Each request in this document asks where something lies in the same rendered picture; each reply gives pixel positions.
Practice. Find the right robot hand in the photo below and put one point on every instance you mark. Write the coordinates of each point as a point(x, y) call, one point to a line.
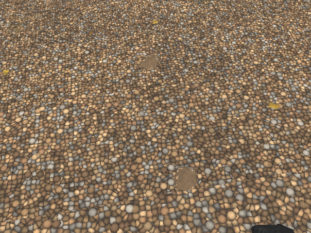
point(270, 228)

